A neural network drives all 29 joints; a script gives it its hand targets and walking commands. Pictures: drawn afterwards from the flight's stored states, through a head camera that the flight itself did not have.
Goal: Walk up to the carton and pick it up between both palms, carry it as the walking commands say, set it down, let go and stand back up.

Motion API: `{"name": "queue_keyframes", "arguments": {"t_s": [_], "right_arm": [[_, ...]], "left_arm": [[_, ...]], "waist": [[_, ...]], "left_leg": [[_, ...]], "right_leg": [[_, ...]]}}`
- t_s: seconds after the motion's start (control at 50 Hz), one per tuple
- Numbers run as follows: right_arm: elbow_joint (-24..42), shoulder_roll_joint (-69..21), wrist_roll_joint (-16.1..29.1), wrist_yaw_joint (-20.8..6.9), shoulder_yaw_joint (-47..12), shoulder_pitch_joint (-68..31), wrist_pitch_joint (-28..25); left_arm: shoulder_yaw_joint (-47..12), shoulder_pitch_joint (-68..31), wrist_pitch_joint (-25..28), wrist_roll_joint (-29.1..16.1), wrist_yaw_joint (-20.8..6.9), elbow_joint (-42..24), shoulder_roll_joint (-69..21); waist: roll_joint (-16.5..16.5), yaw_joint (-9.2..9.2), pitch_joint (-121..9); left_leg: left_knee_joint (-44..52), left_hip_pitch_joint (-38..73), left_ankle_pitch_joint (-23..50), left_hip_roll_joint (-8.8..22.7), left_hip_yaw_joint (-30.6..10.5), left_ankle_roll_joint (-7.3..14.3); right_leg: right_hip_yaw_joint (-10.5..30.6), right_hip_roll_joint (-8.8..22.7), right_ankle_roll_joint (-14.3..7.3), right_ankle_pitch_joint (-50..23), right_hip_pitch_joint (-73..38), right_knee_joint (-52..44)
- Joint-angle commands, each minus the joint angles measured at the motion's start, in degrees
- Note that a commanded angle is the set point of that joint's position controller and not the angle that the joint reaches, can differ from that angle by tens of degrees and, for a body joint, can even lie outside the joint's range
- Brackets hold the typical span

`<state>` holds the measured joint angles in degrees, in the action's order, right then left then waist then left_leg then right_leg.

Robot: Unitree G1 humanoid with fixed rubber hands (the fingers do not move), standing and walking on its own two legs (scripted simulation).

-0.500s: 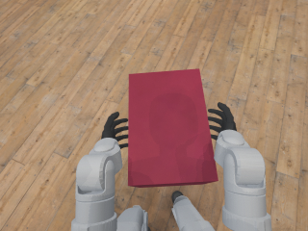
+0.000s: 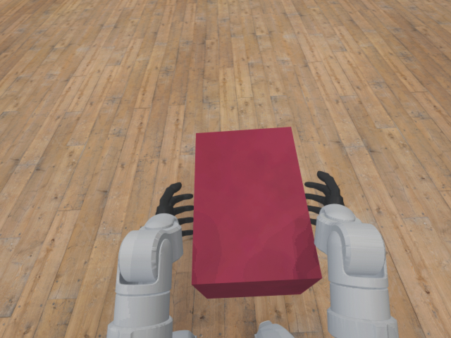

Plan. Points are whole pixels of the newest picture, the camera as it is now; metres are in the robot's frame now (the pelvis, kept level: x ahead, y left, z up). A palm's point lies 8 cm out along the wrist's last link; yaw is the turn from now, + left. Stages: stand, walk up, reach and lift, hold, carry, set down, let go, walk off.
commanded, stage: carry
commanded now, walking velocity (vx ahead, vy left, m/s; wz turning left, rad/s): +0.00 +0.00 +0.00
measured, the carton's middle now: (248, 214) +0.34 -0.02 +0.00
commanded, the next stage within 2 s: none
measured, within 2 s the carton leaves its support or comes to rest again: neither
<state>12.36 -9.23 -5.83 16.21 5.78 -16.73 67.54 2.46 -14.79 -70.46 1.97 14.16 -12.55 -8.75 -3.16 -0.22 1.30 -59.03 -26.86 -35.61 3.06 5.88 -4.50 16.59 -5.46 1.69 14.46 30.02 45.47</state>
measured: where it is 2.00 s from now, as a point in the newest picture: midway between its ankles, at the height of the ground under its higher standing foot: outside the picture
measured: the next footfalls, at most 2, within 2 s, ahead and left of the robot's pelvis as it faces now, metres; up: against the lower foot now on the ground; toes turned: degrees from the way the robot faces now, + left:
left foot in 0.18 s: -0.06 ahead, +0.08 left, +0.00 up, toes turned +3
right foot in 0.46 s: -0.09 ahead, -0.14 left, +0.00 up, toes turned -5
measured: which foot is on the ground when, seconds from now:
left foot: up 0.00-0.16, down 0.18-0.46, up 0.48-0.74, down 0.76-1.00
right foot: down 0.00-0.20, up 0.22-0.44, down 0.46-0.78, up 0.80-1.00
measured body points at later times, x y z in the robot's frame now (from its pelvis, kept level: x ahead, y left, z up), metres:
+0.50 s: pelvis -0.16 -0.05 +0.01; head -0.19 -0.04 +0.46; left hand +0.14 +0.04 +0.10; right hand +0.11 -0.23 +0.11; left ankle -0.10 +0.07 -0.70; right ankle -0.13 -0.14 -0.71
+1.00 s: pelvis -0.28 -0.07 +0.01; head -0.27 -0.03 +0.46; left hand +0.04 +0.02 +0.09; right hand +0.00 -0.24 +0.11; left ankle -0.21 +0.04 -0.71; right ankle -0.24 -0.21 -0.67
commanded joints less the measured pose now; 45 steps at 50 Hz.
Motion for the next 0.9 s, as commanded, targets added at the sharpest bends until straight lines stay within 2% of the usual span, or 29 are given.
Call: {"name": "queue_keyframes", "arguments": {"t_s": [0.0,0.06,0.08,0.1,0.12,0.14,0.18,0.22,0.24,0.3,0.32,0.34,0.38,0.4,0.42,0.44,0.46,0.5,0.56,0.64,0.66,0.68,0.7,0.72,0.74,0.76,0.82,0.84,0.88], "right_arm": [[6.3,-67.5,24.2,-15.4,-34.3,-27.2,-2.9],[13.5,-65.7,27.5,-15.2,-35.0,-33.7,-3.6],[14.6,-64.6,27.3,-14.8,-33.6,-33.4,-3.7],[13.9,-64.3,27.4,-15.1,-33.2,-30.2,-4.0],[13.2,-62.5,26.6,-15.0,-31.6,-25.8,-4.0],[14.5,-61.1,26.3,-15.1,-31.8,-26.8,-4.0],[15.5,-61.8,23.5,-14.9,-32.2,-23.7,-4.2],[17.6,-62.5,23.4,-15.6,-31.9,-24.7,-5.0],[18.3,-62.4,23.6,-15.7,-32.3,-28.2,-4.6],[10.9,-60.0,20.0,-14.4,-28.4,-21.1,-2.5],[11.5,-59.2,19.5,-14.2,-27.7,-23.7,-2.1],[6.4,-57.1,17.6,-13.7,-26.4,-17.9,-1.1],[3.7,-57.2,17.3,-13.3,-27.2,-18.1,0.0],[3.6,-56.1,17.0,-12.9,-27.6,-19.5,0.3],[6.4,-55.9,17.8,-13.1,-28.3,-22.2,0.1],[5.5,-57.5,18.9,-13.5,-29.3,-25.7,0.2],[5.1,-58.5,18.9,-13.5,-28.7,-25.0,0.4],[6.1,-61.3,20.9,-14.3,-30.5,-29.8,-0.1],[6.1,-65.6,23.7,-15.3,-31.6,-34.2,-0.6],[9.0,-64.2,24.6,-15.1,-31.2,-35.3,-1.1],[9.6,-63.8,24.7,-15.2,-30.0,-35.2,-1.4],[6.7,-64.3,23.8,-15.1,-29.3,-31.1,-0.9],[5.1,-64.6,23.9,-14.5,-28.3,-29.5,-1.2],[10.1,-61.9,24.1,-14.5,-27.9,-30.9,-2.2],[9.7,-62.1,24.8,-15.0,-27.4,-31.1,-2.3],[12.2,-61.0,24.0,-14.9,-27.8,-29.3,-2.9],[16.6,-62.6,23.8,-15.0,-27.6,-32.6,-4.3],[19.1,-61.9,23.7,-14.9,-26.9,-34.1,-4.8],[14.9,-61.7,23.3,-14.7,-26.4,-31.6,-3.6]], "left_arm": [[-25.8,-38.0,6.7,-15.1,-12.2,-20.3,-57.1],[-24.8,-37.5,7.4,-15.4,-11.1,-21.6,-57.5],[-26.1,-37.3,7.1,-16.2,-10.6,-21.3,-59.5],[-26.7,-36.9,7.3,-15.6,-9.8,-22.6,-59.0],[-28.2,-37.3,6.8,-16.6,-9.5,-23.7,-58.3],[-27.8,-35.8,6.7,-15.4,-9.5,-22.1,-56.9],[-31.0,-35.3,6.6,-17.1,-10.3,-21.3,-58.4],[-35.1,-38.2,7.3,-18.7,-10.3,-23.9,-62.1],[-34.3,-40.2,7.0,-18.8,-10.5,-23.9,-61.5],[-32.7,-35.9,4.1,-18.4,-10.8,-15.7,-59.1],[-32.0,-36.9,3.4,-18.7,-11.2,-12.8,-59.7],[-31.6,-34.3,2.5,-17.7,-11.1,-11.0,-57.0],[-29.3,-32.8,1.8,-17.0,-11.2,-9.4,-55.7],[-27.2,-33.4,2.0,-15.8,-10.9,-8.7,-53.1],[-27.9,-32.2,2.0,-15.8,-11.1,-8.4,-55.5],[-27.4,-32.4,2.1,-15.0,-10.9,-8.5,-56.0],[-28.0,-34.0,1.9,-15.6,-11.0,-8.3,-57.4],[-26.7,-35.2,2.5,-15.2,-11.6,-8.3,-58.8],[-26.7,-41.5,4.1,-16.0,-11.3,-14.7,-59.7],[-25.9,-40.1,4.4,-15.8,-10.9,-13.5,-60.8],[-26.9,-41.6,4.6,-16.4,-10.4,-15.3,-61.6],[-27.1,-40.0,4.3,-16.7,-10.5,-15.0,-61.0],[-27.2,-42.5,4.2,-17.4,-9.9,-15.5,-60.1],[-28.3,-41.6,4.6,-17.6,-9.7,-16.2,-60.9],[-29.7,-43.4,4.6,-17.9,-9.9,-17.5,-61.4],[-30.8,-40.9,4.5,-18.0,-10.0,-16.5,-61.1],[-34.9,-44.2,5.8,-20.6,-10.2,-18.8,-64.9],[-35.5,-45.1,6.0,-21.3,-10.2,-20.3,-65.6],[-34.4,-44.8,5.0,-20.7,-9.8,-17.4,-64.0]], "waist": [[-13.0,-0.50,-26.1],[-16.3,-0.52,-33.2],[-13.1,-0.14,-35.5],[-6.5,0.69,-37.6],[16.1,1.70,-39.1],[26.0,1.01,-36.4],[11.4,0.58,-32.3],[10.2,-0.74,-32.7],[9.0,-0.48,-29.2],[16.4,0.44,-28.0],[14.2,0.82,-26.4],[19.0,0.26,-26.4],[5.3,-1.12,-29.8],[-10.5,0.22,-26.1],[-10.2,0.48,-25.7],[-8.2,0.28,-23.0],[-5.4,0.75,-21.7],[-2.9,-0.32,-21.3],[-5.4,-0.55,-21.8],[-9.0,-0.62,-21.8],[-6.7,-0.02,-24.5],[-8.7,0.47,-25.6],[-2.8,1.98,-30.5],[15.0,2.53,-31.1],[24.9,1.17,-27.9],[14.8,0.80,-26.9],[12.0,0.60,-28.6],[12.3,0.62,-29.0],[14.2,0.86,-26.8]], "left_leg": [[7.1,7.4,8.3,-6.6,0.3,1.7],[25.0,22.2,8.0,-8.4,2.7,3.5],[34.4,30.9,10.0,-8.0,5.9,4.1],[41.2,39.6,11.5,-2.9,1.8,5.3],[44.7,38.7,10.5,12.3,-17.9,11.3],[38.8,32.8,27.3,24.9,-26.2,18.4],[33.4,29.3,44.8,26.3,-16.3,20.3],[28.4,30.5,51.7,17.4,-5.6,13.6],[28.1,26.3,53.4,15.6,-4.9,12.5],[27.6,22.1,48.5,14.0,-5.6,12.4],[29.9,15.7,36.2,15.6,-6.5,13.3],[29.3,13.5,25.6,15.4,-7.0,13.1],[18.0,6.7,13.7,11.2,-3.5,9.0],[10.9,-3.8,2.5,3.3,0.6,3.9],[8.2,-4.3,-2.2,2.8,-1.6,3.3],[5.5,-3.8,-2.5,2.2,-3.2,3.2],[6.2,-5.1,0.0,3.2,-4.4,3.7],[1.3,-5.1,3.3,1.6,-2.7,2.9],[0.5,-1.0,6.5,0.0,-2.2,4.0],[14.7,10.0,6.9,-1.9,0.9,5.2],[21.2,15.1,10.5,-0.5,0.3,5.7],[25.5,21.3,12.3,-1.3,3.0,5.9],[38.0,33.2,11.1,3.5,-3.6,9.9],[44.5,37.9,8.7,18.5,-23.0,12.7],[41.9,32.6,20.7,30.7,-31.3,17.7],[38.3,30.0,30.7,30.4,-26.9,19.1],[32.4,28.5,50.4,22.1,-14.3,11.9],[30.8,28.7,58.0,20.9,-11.5,11.1],[32.2,24.6,56.0,21.5,-12.9,11.7]], "right_leg": [[7.9,7.8,5.1,8.9,-11.0,-35.0],[4.4,5.6,5.8,-1.3,-10.5,-34.3],[0.4,3.3,7.8,-9.6,-8.6,-32.3],[-3.4,0.9,8.6,-4.4,-4.3,-27.0],[-8.8,-4.4,8.2,6.6,0.9,-5.9],[-12.0,-3.4,5.4,16.2,7.0,14.0],[-11.7,5.9,3.3,9.7,10.0,23.5],[-15.3,6.7,1.1,4.8,8.2,15.8],[-17.5,6.5,0.3,5.4,5.5,12.4],[-18.3,3.9,0.0,7.1,-3.4,1.3],[-19.2,3.3,0.1,5.6,-7.3,-0.5],[-18.9,4.2,0.0,3.7,-12.0,-7.4],[-6.2,9.1,-1.9,1.7,-23.3,-23.9],[11.6,20.5,-4.8,-12.6,-26.1,-25.1],[11.5,21.7,-9.0,-13.9,-22.9,-23.7],[8.9,19.8,-9.3,-11.2,-17.8,-25.0],[4.4,18.9,-9.5,-19.6,-20.1,-22.4],[5.1,17.5,-8.1,-17.3,-16.5,-24.5],[5.9,16.4,-6.6,16.0,-8.7,-32.2],[2.5,13.3,-5.8,13.0,-3.5,-34.2],[-0.8,12.1,-6.4,8.2,-4.2,-30.4],[-4.3,9.3,-3.4,7.0,-1.3,-30.2],[-9.3,4.7,1.0,3.5,3.4,-23.6],[-15.2,-1.0,2.9,7.1,12.5,-7.3],[-15.9,2.4,2.3,14.9,16.3,8.0],[-12.5,7.0,1.1,12.1,14.1,14.4],[-15.9,6.8,0.4,9.1,8.5,14.2],[-18.5,5.6,1.0,10.3,7.9,12.0],[-19.4,5.2,1.1,9.3,6.3,9.8]]}}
